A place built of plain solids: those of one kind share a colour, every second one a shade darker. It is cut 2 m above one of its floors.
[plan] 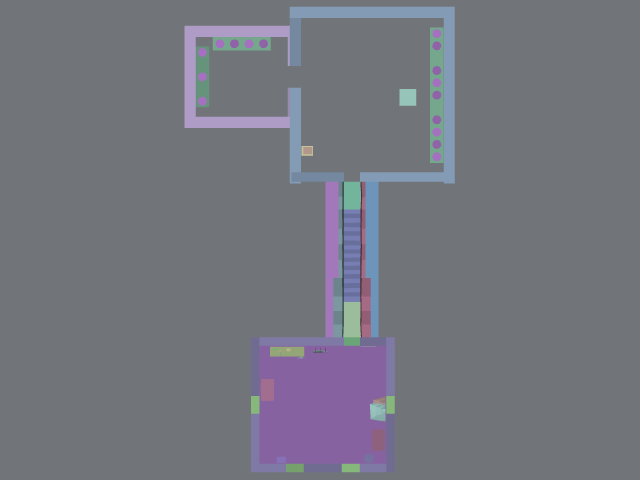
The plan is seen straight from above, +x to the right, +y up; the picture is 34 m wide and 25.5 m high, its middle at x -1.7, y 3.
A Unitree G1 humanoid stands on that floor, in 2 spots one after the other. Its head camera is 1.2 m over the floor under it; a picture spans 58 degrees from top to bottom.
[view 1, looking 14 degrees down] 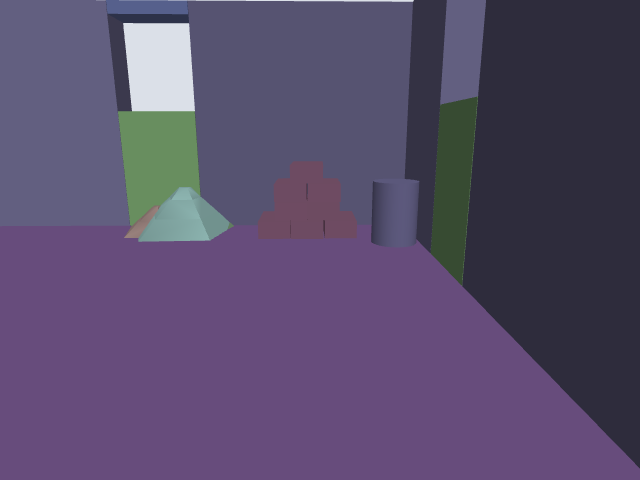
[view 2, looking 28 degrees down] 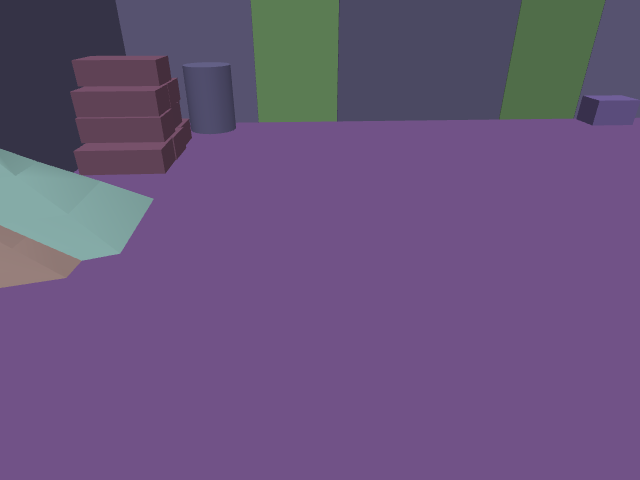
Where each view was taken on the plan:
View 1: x -3.82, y -7.69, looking -1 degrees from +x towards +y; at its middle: floor_yard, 4.96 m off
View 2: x -0.05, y -3.58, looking -93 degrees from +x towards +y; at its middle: floor_yard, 2.56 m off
